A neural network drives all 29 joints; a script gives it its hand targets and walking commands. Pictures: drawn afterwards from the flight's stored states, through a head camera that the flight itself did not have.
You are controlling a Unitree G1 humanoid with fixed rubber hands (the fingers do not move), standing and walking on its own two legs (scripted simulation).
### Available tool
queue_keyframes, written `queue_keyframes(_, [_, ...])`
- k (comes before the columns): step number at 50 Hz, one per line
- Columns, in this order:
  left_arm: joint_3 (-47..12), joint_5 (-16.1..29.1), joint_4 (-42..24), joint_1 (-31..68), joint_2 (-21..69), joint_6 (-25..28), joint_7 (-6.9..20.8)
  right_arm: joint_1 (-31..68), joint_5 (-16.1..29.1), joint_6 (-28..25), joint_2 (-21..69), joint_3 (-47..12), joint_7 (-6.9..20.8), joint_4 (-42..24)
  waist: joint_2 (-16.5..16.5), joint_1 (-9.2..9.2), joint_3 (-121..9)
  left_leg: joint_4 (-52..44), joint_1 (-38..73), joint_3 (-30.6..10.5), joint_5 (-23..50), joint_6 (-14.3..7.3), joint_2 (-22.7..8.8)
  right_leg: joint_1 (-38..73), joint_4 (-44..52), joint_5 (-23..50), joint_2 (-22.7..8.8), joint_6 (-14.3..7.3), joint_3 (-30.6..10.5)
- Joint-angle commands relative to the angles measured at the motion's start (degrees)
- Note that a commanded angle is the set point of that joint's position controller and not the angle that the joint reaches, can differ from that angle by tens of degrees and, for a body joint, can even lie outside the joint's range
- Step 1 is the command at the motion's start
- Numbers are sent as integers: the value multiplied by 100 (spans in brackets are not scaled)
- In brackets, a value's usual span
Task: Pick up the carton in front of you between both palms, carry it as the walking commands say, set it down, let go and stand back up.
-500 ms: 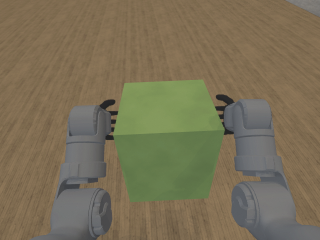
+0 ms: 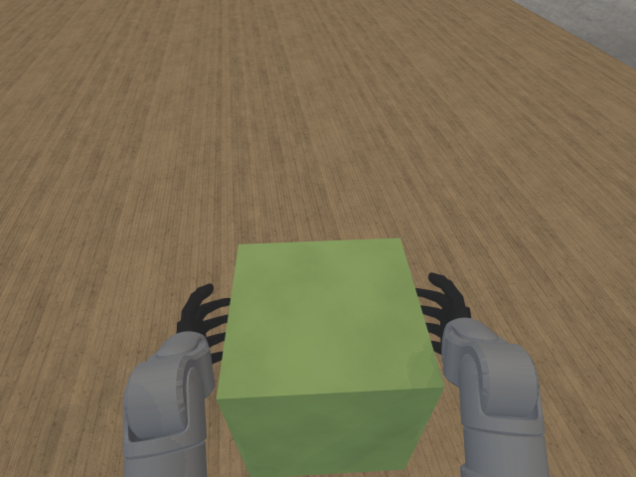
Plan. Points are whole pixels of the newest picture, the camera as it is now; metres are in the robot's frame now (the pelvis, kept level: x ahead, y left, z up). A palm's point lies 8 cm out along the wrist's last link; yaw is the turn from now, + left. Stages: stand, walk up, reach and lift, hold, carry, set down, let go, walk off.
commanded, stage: carry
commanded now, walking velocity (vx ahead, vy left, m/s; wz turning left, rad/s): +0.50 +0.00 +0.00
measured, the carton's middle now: (324, 360) +0.29 +0.01 -0.01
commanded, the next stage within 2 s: none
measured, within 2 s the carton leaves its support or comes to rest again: neither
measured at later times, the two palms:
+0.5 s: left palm (237, 221) +0.47 +0.14 +0.07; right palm (431, 213) +0.49 -0.16 +0.07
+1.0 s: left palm (226, 213) +0.50 +0.16 +0.07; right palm (415, 204) +0.52 -0.14 +0.07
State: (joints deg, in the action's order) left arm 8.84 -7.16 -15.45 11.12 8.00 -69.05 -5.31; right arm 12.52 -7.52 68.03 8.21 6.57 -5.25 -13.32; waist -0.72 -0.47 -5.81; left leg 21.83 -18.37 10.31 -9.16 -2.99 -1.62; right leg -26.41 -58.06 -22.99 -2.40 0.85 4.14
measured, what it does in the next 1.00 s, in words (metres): walks ahead: right foot, then left foot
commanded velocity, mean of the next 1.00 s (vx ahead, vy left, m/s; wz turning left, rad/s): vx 0.00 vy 0.00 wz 0.00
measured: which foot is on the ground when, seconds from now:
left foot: down 0.00-0.26, up 0.28-0.42, down 0.44-1.00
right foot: up 0.00-0.24, down 0.26-1.00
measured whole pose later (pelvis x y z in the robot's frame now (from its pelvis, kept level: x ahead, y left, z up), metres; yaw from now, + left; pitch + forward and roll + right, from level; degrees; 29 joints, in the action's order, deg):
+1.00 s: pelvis +0.25 -0.01 -0.02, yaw +4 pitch +3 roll -1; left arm 6.1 -7.9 -13.9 8.8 7.6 -68.8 -4.7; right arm 8.9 -8.1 68.7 7.6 6.1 -4.5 -14.3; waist 0.8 -0.2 -8.8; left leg 31.7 -9.1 7.3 -25.2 0.2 -2.8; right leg -22.0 -33.7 -14.1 -4.3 -1.5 11.8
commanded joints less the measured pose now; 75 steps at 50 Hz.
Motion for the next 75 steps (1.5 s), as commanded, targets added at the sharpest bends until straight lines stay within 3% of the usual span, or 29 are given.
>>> queue_keyframes(1, [-4529,2636,-748,3140,5632,61,1558,2555,2401,-17,5680,-3971,1470,-738,739,125,-1889,-1001,2416,-1661,985,-603,-1623,-1062,622,420,-325,116,-116])
queue_keyframes(3, [-4505,2540,-731,2849,5508,50,1511,2416,2480,23,5535,-4045,1510,-791,828,101,-1632,-1013,2152,-1143,1484,-569,-1439,-889,1291,839,-273,187,107])
queue_keyframes(5, [-4447,2434,-671,2613,5340,13,1471,2279,2502,73,5347,-4062,1548,-767,926,85,-1401,-871,1893,-656,2300,-400,-1249,-551,1891,1266,-146,178,369])
queue_keyframes(8, [-4364,2355,-556,2467,5121,-76,1465,2123,2437,150,5121,-4017,1565,-640,1007,111,-1166,-631,1693,-305,3039,-180,-1131,-64,2509,2085,-2,122,598])
queue_keyframes(10, [-4289,2324,-403,2367,5021,-130,1486,2082,2364,198,5022,-3974,1562,-526,930,96,-1046,-247,1528,-129,2937,-14,-1028,446,2955,2534,67,80,721])
queue_keyframes(12, [-4222,2292,-261,2387,4911,-170,1509,2194,2322,245,4893,-3958,1554,-406,605,14,-904,480,1032,80,2502,285,-779,1479,3819,3310,108,72,867])
queue_keyframes(13, [-4182,2276,-190,2455,4841,-203,1521,2219,2302,264,4812,-3929,1547,-314,502,15,-1040,861,557,67,1917,466,-717,2281,3763,4010,-305,59,520])
queue_keyframes(14, [-4113,2239,-85,2490,4764,-224,1528,2331,2318,305,4742,-3926,1539,-299,-298,-5,-1456,1665,-59,-61,36,658,-501,3211,3248,6350,-1342,-272,-528])
queue_keyframes(15, [-4027,2200,161,2412,4812,-195,1529,2432,2377,373,4853,-4010,1531,-259,-1027,-66,-2010,2151,-623,-365,-1658,719,-213,4012,3206,6891,-1955,-1014,-1278])
queue_keyframes(16, [-3980,2223,239,2235,4956,-137,1531,2460,2433,365,4929,-4040,1551,-269,-1140,-43,-2113,2236,-591,-552,-2429,654,-180,3694,3570,5895,-1984,-1177,-1536])
queue_keyframes(18, [-4029,2310,54,2453,5361,-37,1557,2674,2522,254,5271,-4101,1585,-333,-821,-12,-2020,1365,-343,-718,-2666,502,-272,3153,3983,3993,-1740,-946,-1274])
queue_keyframes(21, [-4205,2448,-204,2672,5708,80,1615,2818,2534,92,5580,-4210,1556,-540,-680,-8,-2020,198,800,-439,-972,453,-245,2179,4224,1803,-1233,-382,-463])
queue_keyframes(22, [-4285,2489,-344,2802,5717,105,1636,2818,2492,43,5614,-4245,1537,-603,-428,19,-1931,-23,723,-590,-750,450,-446,2186,4185,1368,-1084,-277,-188])
queue_keyframes(23, [-4316,2510,-332,2854,5723,120,1633,2840,2498,49,5631,-4244,1526,-679,-312,11,-1837,-55,866,-667,-557,475,-581,2072,4000,1572,-969,-240,-178])
queue_keyframes(25, [-4344,2551,-443,2820,5556,106,1608,2669,2466,66,5471,-4183,1513,-697,83,27,-1764,297,871,-728,290,474,-799,2115,3384,3259,-855,-278,-37])
queue_keyframes(26, [-4343,2551,-497,2750,5429,80,1591,2515,2439,83,5367,-4143,1509,-666,77,33,-1858,440,844,-698,712,474,-798,2216,3111,3972,-863,-319,1])
queue_keyframes(28, [-4313,2496,-458,2555,5220,1,1557,2232,2371,140,5167,-4063,1494,-559,98,36,-1963,605,856,-686,1372,472,-754,2246,2787,4647,-874,-379,23])
queue_keyframes(30, [-4272,2418,-313,2395,5082,-67,1538,2060,2299,195,5035,-3983,1491,-388,170,32,-1912,695,873,-688,1883,464,-745,2105,2595,4831,-845,-395,71])
queue_keyframes(34, [-4236,2339,-40,2361,5106,-103,1555,2072,2258,224,5071,-3923,1538,-122,243,28,-1675,747,873,-685,2421,424,-787,1765,2436,4458,-770,-341,155])
queue_keyframes(37, [-4300,2417,-189,2681,5252,-62,1571,2400,2373,175,5226,-4001,1569,-278,262,34,-1572,763,862,-677,2492,382,-818,1643,2399,4008,-726,-302,180])
queue_keyframes(43, [-4346,2479,-405,2734,5303,-46,1554,2477,2435,153,5278,-4075,1542,-537,202,41,-1622,761,860,-666,2075,329,-786,1709,2417,3708,-730,-300,168])
queue_keyframes(51, [-4400,2247,-18,2379,5377,190,1621,2145,2240,-68,5349,-4156,1619,-196,141,41,-1423,605,711,-669,1362,278,-750,1685,2608,3460,-771,-286,127])
queue_keyframes(61, [-4107,1818,439,2365,5080,929,1635,2121,1813,-824,5085,-3875,1619,321,110,39,-1079,246,383,-773,35,169,-711,1555,2994,2370,-779,-245,33])
queue_keyframes(75, [-2984,861,1914,2619,4825,2511,1663,2361,817,-2404,4835,-2764,1629,1768,84,38,-1012,118,92,-851,-652,88,-682,1476,3179,1799,-765,-200,-12])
